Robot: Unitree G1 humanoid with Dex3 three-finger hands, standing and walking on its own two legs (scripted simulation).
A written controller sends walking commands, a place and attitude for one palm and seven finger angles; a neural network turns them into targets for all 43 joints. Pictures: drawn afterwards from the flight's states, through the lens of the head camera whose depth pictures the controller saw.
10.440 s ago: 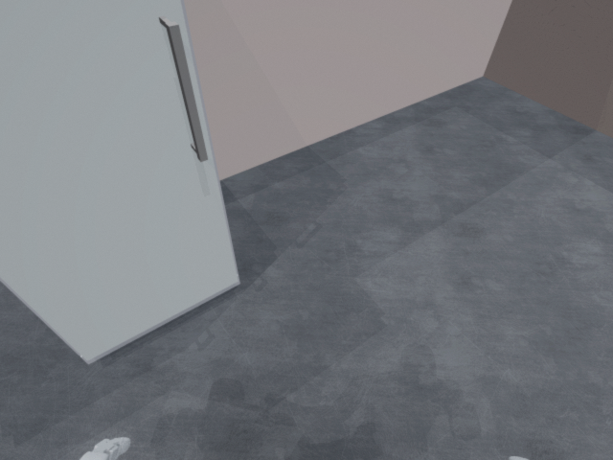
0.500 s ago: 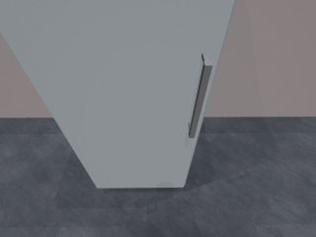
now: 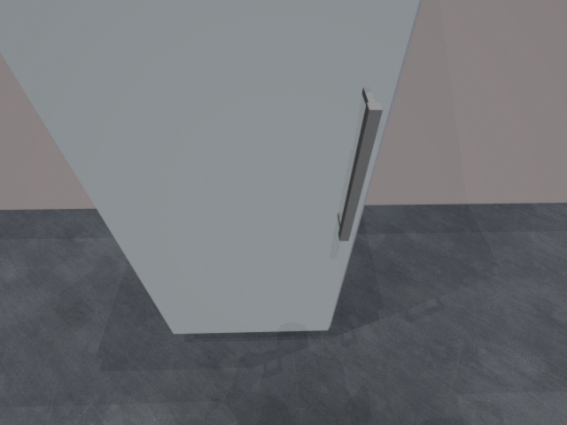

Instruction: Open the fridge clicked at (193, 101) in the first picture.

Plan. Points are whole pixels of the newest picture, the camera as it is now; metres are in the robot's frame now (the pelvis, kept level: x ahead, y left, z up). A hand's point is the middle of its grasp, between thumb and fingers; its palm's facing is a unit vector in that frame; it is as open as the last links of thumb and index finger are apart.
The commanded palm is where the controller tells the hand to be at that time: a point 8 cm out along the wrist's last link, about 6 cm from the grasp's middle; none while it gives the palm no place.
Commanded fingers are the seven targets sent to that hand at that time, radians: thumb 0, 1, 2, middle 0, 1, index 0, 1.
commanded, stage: raise the hand to about handle height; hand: right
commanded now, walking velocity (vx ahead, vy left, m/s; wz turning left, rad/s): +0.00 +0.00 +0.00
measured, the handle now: (353, 175) +0.49 -0.10 +0.08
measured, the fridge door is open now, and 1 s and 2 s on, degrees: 0 0 0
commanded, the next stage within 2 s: none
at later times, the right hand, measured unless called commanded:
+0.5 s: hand out of the picture +0.13 -0.20 +0.00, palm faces +0.12 +0.99 -0.06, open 9.5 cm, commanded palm +0.14 -0.25 +0.00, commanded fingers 0.00 -0.20 -0.60 0.25 0.75 0.25 0.75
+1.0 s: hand (480, 361) +0.21 -0.24 +0.02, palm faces -0.07 +1.00 -0.05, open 12.5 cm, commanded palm +0.19 -0.30 +0.05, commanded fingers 0.00 0.38 -0.35 0.29 1.12 0.29 1.12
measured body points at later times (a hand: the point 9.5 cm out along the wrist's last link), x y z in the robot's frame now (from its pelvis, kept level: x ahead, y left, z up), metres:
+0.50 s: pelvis -0.03 +0.03 -0.07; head +0.00 +0.01 +0.38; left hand +0.19 +0.27 -0.11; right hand +0.12 -0.25 +0.00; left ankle -0.02 +0.12 -0.74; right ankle +0.01 -0.09 -0.74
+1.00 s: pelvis -0.01 -0.01 -0.04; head +0.02 -0.02 +0.41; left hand +0.15 +0.25 -0.10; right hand +0.21 -0.29 +0.03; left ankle -0.02 +0.12 -0.74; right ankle +0.01 -0.09 -0.74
